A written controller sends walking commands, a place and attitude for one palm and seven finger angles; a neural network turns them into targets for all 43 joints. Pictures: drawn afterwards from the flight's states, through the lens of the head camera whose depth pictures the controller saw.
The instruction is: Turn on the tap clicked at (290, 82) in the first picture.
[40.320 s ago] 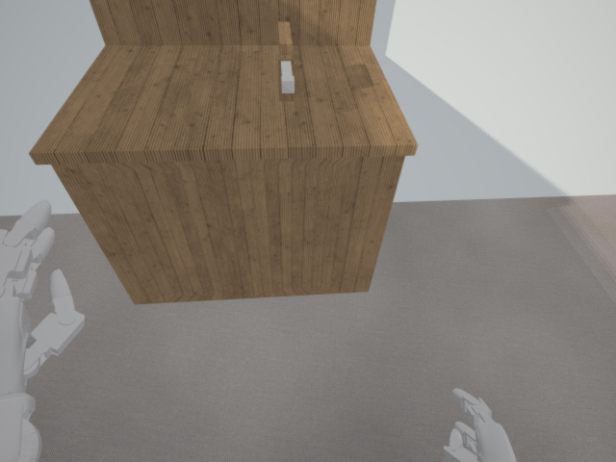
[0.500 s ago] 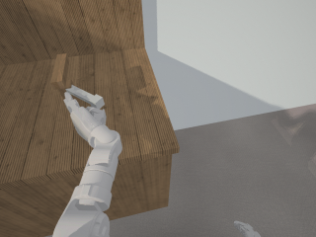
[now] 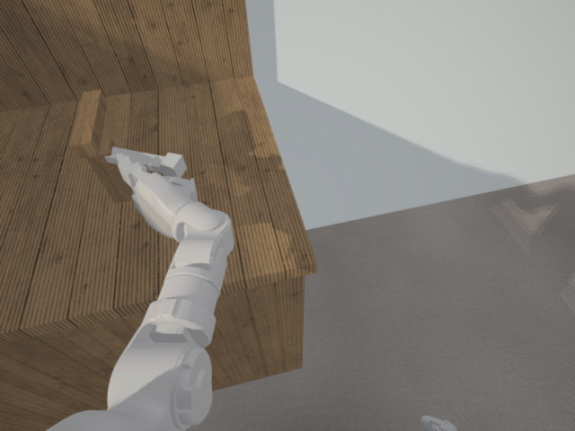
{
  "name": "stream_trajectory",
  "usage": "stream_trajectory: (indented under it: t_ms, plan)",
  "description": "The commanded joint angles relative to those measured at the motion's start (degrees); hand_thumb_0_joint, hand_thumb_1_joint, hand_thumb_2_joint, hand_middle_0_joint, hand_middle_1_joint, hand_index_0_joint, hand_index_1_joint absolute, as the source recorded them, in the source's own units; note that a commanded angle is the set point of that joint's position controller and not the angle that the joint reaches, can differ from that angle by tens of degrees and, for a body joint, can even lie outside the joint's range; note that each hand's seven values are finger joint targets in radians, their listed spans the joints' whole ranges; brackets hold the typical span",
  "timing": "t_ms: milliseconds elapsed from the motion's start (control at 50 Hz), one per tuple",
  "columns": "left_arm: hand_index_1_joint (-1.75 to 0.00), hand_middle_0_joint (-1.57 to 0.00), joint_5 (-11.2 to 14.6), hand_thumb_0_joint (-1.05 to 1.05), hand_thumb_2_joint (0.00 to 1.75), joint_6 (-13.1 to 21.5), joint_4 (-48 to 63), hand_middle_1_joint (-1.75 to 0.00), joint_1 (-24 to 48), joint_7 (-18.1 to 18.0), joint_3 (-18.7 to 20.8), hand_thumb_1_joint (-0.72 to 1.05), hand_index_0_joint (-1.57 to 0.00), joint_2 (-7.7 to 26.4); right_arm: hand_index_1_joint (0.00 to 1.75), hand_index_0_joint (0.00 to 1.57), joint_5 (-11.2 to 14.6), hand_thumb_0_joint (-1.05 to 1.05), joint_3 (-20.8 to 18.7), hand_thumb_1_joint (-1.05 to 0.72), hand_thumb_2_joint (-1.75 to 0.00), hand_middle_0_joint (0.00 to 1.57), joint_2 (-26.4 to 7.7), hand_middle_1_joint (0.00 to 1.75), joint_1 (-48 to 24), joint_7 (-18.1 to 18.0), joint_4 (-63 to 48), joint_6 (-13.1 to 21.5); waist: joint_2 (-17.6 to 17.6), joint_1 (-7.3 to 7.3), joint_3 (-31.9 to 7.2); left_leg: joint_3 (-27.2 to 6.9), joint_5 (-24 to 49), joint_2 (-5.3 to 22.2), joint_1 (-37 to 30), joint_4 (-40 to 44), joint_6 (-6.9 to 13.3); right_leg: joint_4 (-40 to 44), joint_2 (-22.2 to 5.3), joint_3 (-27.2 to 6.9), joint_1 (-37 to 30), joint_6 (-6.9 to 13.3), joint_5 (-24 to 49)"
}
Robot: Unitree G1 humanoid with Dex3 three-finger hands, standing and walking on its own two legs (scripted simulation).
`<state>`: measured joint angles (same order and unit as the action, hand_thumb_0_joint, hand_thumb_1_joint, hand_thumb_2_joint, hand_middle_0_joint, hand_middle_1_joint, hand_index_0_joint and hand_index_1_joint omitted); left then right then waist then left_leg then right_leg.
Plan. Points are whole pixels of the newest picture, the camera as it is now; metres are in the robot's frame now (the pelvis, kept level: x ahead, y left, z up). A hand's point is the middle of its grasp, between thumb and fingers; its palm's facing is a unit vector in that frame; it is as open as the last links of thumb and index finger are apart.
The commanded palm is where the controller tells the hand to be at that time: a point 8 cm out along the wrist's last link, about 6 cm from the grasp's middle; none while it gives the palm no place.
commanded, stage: push the lever round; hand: left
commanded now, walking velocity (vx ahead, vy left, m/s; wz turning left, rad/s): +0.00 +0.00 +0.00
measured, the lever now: (173, 166) +0.48 +0.18 +0.11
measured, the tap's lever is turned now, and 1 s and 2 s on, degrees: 61 75 75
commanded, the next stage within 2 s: lift the hand up off the lever in 0.46 s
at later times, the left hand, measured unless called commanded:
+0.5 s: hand (198, 173) +0.47 +0.14 +0.10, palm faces +0.77 -0.62 -0.15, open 7.9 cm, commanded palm +0.42 +0.17 +0.11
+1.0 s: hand (185, 169) +0.46 +0.15 +0.12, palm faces +0.77 -0.62 -0.11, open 7.8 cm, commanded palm +0.41 +0.17 +0.13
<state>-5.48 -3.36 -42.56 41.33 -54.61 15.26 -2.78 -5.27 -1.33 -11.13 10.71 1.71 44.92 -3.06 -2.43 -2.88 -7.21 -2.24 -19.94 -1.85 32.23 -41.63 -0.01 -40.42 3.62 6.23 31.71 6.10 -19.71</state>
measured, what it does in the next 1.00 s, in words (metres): stands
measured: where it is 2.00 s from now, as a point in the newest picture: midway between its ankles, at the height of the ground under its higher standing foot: outside the picture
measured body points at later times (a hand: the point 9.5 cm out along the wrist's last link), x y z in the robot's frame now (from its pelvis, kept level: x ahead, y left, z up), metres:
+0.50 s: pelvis +0.00 -0.01 +0.00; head +0.05 -0.03 +0.44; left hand +0.42 +0.17 +0.11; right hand +0.09 -0.27 -0.14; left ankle +0.00 +0.12 -0.71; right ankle +0.00 -0.05 -0.71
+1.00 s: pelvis +0.00 +0.00 +0.00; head +0.04 -0.02 +0.45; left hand +0.42 +0.18 +0.13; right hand +0.08 -0.26 -0.13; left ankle +0.00 +0.12 -0.71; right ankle +0.00 -0.05 -0.71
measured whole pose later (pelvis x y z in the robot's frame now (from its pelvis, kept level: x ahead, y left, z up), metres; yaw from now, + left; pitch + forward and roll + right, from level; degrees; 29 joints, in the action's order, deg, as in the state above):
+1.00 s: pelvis +0.00 +0.00 +0.00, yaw -1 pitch +11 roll +0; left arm -5.5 -2.8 -42.3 42.5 -53.0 18.7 0.6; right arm -5.0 -2.4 -12.8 13.4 2.0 44.9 -1.8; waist -2.4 -4.4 -7.0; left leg -2.0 -19.3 -1.2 30.5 -39.2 -0.3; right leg -37.7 4.4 5.8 30.0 6.5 -18.7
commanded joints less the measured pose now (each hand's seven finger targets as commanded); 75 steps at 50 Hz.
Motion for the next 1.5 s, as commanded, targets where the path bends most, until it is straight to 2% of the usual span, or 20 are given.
stream_trajectory:
  t_ms: [0,100,200,280,360,380,420,460,560,680,740,840,860,920,1080,1140,1160,1240,1400,1480]
  plan:
    - [-0.15,-0.15,-2.19,0.0,0.9,3.44,12.71,-0.15,25.68,0.6,-1.66,0.9,-0.15,7.26,0.3,0.2,0.34,0.0,-2.48,-0.9,-0.9,0.2,-6.96,0.3,-1.61,-0.22,-6.48,2.33,5.99,-1.02,-20.47,0.74,14.01,0.46,-4.54,1.88,0.58,6.8,-5.56,-6.15,-15.14,-6.1,22.41]
    - [-0.15,-0.15,-2.54,0.0,0.9,3.78,12.8,-0.15,27.01,0.7,-2.59,0.9,-0.15,6.97,0.3,0.2,0.31,0.0,-2.48,-0.9,-0.9,0.2,-7.0,0.3,-1.33,-0.18,-6.13,2.68,4.7,-1.77,-19.76,0.88,12.66,0.34,-4.3,1.86,0.8,7.21,-5.64,-6.52,-14.45,-6.21,21.2]
    - [-0.15,-0.15,-2.01,0.0,0.9,3.96,9.04,-0.15,29.18,0.8,-0.52,0.9,-0.15,9.88,0.3,0.2,0.61,0.0,-2.25,-0.9,-0.9,0.2,-7.37,0.3,-1.54,-0.79,-5.71,2.94,7.03,-2.6,-17.3,0.97,7.48,-0.02,-0.41,1.94,1.25,9.35,-6.6,-8.81,-14.11,-7.03,15.81]
    - [-0.15,-0.15,-2.59,0.0,0.9,4.94,7.2,-0.15,33.11,0.64,-1.11,0.9,-0.15,10.36,0.3,0.2,0.64,0.0,-2.32,-0.9,-0.9,0.2,-7.51,0.3,-1.26,-1.08,-4.96,3.01,4.86,-3.37,-17.87,1.05,6.61,0.02,-0.63,1.81,1.36,9.47,-6.55,-9.22,-12.93,-6.76,13.07]
    - [-0.15,-0.15,-2.54,0.0,0.9,5.49,5.92,-0.15,32.48,0.39,2.74,0.9,-0.15,13.75,0.3,0.2,0.44,0.0,-2.6,-0.9,-0.9,0.2,-7.91,0.3,0.1,-1.13,-4.9,2.76,5.01,-2.6,-21.49,0.91,8.55,-0.19,0.48,1.52,1.29,7.71,-6.84,-9.04,-15.91,-7.03,19.61]
    - [-0.15,-0.15,-2.51,0.0,0.9,5.55,5.37,-0.15,32.23,0.5,2.24,0.9,-0.15,13.01,0.3,0.2,0.48,0.0,-2.55,-0.9,-0.9,0.2,-7.73,0.3,0.34,-1.08,-5.18,2.69,5.29,-2.7,-21.91,1.14,8.91,-0.21,0.41,1.39,1.31,7.36,-6.83,-8.98,-15.97,-7.19,20.69]
    - [-0.15,-0.15,-2.59,0.0,0.9,5.44,4.07,-0.15,32.2,0.5,2.16,0.9,-0.15,12.5,0.3,0.2,0.32,0.0,-2.6,-0.9,-0.9,0.2,-7.88,0.3,0.97,-0.87,-5.1,2.71,6.01,-3.04,-21.72,1.23,9.52,-0.18,0.47,1.13,1.33,7.09,-6.73,-8.72,-15.65,-7.42,22.74]
    - [-0.15,-0.15,-2.68,0.0,0.9,5.51,3.08,-0.15,31.64,0.4,5.06,0.9,-0.15,15.2,0.3,0.2,0.23,0.0,-2.82,-0.9,-0.9,0.2,-8.26,0.3,1.81,-0.87,-4.9,2.58,6.31,-2.73,-22.08,1.12,9.89,-0.13,1.34,1.18,1.31,6.8,-6.89,-8.68,-16.68,-7.54,24.26]
    - [-0.15,-0.15,-2.99,0.0,0.9,5.82,3.58,-0.15,32.1,0.47,5.31,0.9,-0.15,15.33,0.3,0.2,0.21,0.0,-3.08,-0.9,-0.9,0.2,-8.54,0.3,2.87,-0.39,-5.17,2.63,6.51,-2.92,-22.28,1.22,10.68,-0.1,0.95,1.45,1.4,6.53,-6.49,-8.07,-16.66,-7.41,25.12]
    - [-0.15,-0.15,-2.94,0.0,0.9,5.97,8.5,-0.15,30.3,0.71,3.52,0.9,-0.15,13.47,0.3,0.2,0.23,0.0,-3.31,-0.9,-0.9,0.2,-8.27,0.3,3.53,0.26,-5.88,2.85,3.95,-2.27,-23.97,1.6,13.8,0.11,-2.9,2.1,1.34,6.18,-5.51,-6.91,-17.25,-6.78,26.49]
    - [-0.15,-0.15,-2.4,0.0,0.9,5.15,9.62,-0.15,26.78,1.02,4.38,0.9,-0.15,14.13,0.3,0.2,0.35,0.0,-3.35,-0.9,-0.9,0.2,-8.36,0.3,3.23,0.36,-6.36,2.86,5.77,-1.66,-22.78,1.84,13.65,0.1,-2.06,2.42,1.31,6.95,-5.74,-7.37,-19.15,-7.1,28.36]
    - [-0.15,-0.15,-2.2,0.0,0.9,4.17,11.04,-0.15,29.05,1.53,1.84,0.9,-0.15,12.49,0.3,0.2,0.54,0.0,-3.09,-0.9,-0.9,0.2,-8.42,0.3,2.07,0.14,-5.96,3.14,6.23,-2.41,-19.01,1.68,11.55,0.09,-2.85,3.64,1.49,8.81,-5.72,-7.54,-17.62,-6.98,23.6]
    - [-0.15,-0.15,-2.1,0.0,0.9,4.49,12.54,-0.15,29.53,1.48,2.6,0.9,-0.15,13.2,0.3,0.2,0.56,0.0,-3.31,-0.9,-0.9,0.2,-8.46,0.3,1.78,0.01,-5.89,3.25,5.16,-2.3,-19.54,1.66,12.1,0.13,-3.94,3.87,1.6,8.82,-5.51,-7.13,-17.78,-6.67,23.08]
    - [-0.15,-0.15,-2.27,0.0,0.9,4.28,13.82,-0.15,29.25,1.66,0.2,0.9,-0.15,11.14,0.3,0.2,0.47,0.0,-3.23,-0.9,-0.9,0.2,-8.11,0.3,1.46,0.13,-5.82,3.45,3.45,-2.08,-20.3,1.57,13.44,0.19,-6.11,3.89,1.36,8.46,-5.02,-6.67,-17.03,-6.21,22.9]
    - [-0.15,-0.15,-0.99,0.0,0.9,1.65,10.28,-0.15,30.32,1.79,-1.64,0.9,-0.15,8.56,0.3,0.2,0.95,0.0,-2.8,-0.9,-0.9,0.2,-8.12,0.3,-0.07,-0.12,-5.35,3.04,4.16,-2.29,-17.43,1.05,13.33,0.25,-8.2,5.41,1.06,9.57,-4.51,-5.32,-14.94,-5.47,18.1]
    - [-0.15,-0.15,-1.1,0.0,0.9,1.03,10.28,-0.15,31.22,1.06,-1.48,0.9,-0.15,8.03,0.3,0.2,0.61,0.0,-2.73,-0.9,-0.9,0.2,-7.82,0.3,-0.14,0.06,-5.28,2.91,4.12,-1.84,-18.27,1.0,14.64,0.29,-8.71,5.22,0.74,9.14,-4.34,-5.04,-15.08,-5.43,19.39]
    - [-0.15,-0.15,-1.34,0.0,0.9,1.21,11.25,-0.15,32.24,0.67,0.07,0.9,-0.15,9.63,0.3,0.2,0.43,0.0,-2.82,-0.9,-0.9,0.2,-7.98,0.3,-0.13,0.01,-5.16,2.86,3.92,-1.64,-19.41,0.87,15.57,0.27,-9.05,5.17,0.65,8.85,-4.33,-4.81,-15.82,-5.32,20.0]
    - [-0.15,-0.15,-2.16,0.0,0.9,0.4,13.07,-0.15,30.95,0.14,-0.66,0.9,-0.15,8.34,0.3,0.2,0.1,0.0,-2.79,-0.9,-0.9,0.2,-7.52,0.3,-0.16,0.43,-5.74,2.54,3.95,-0.87,-21.2,1.19,19.0,0.48,-9.71,4.73,0.09,7.59,-4.51,-4.65,-17.18,-5.4,25.15]
    - [-0.15,-0.15,-1.62,0.0,0.9,-2.61,15.77,-0.15,27.92,0.5,-0.74,0.9,-0.15,7.67,0.3,0.2,0.46,0.0,-2.86,-0.9,-0.9,0.2,-7.47,0.3,-0.89,0.27,-6.42,2.1,6.46,-0.19,-19.86,1.47,19.87,0.72,-10.25,5.91,0.17,8.76,-4.69,-4.68,-19.56,-5.71,27.38]
    - [-0.15,-0.15,-1.73,0.0,0.9,-2.92,19.33,-0.15,28.57,0.67,-2.16,0.9,-0.15,7.18,0.3,0.2,0.57,0.0,-3.01,-0.9,-0.9,0.2,-7.34,0.3,-1.4,0.22,-6.18,2.42,5.67,-0.3,-20.21,1.19,20.67,0.91,-11.86,6.03,-0.05,9.01,-4.47,-4.47,-19.65,-5.41,26.59]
